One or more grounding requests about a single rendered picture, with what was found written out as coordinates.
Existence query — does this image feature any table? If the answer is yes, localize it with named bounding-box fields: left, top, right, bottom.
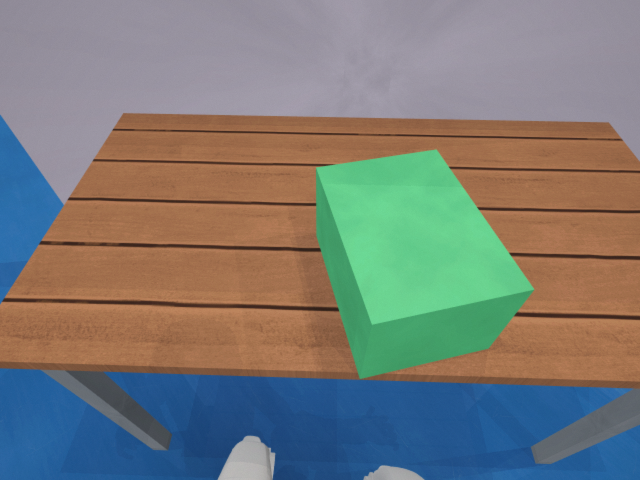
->
left=0, top=113, right=640, bottom=464

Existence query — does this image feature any carton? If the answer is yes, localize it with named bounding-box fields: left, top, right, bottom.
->
left=316, top=149, right=535, bottom=379

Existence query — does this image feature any left robot shin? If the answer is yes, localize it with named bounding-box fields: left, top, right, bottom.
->
left=232, top=436, right=261, bottom=450

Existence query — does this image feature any left robot thigh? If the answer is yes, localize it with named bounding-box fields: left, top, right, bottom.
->
left=218, top=441, right=275, bottom=480

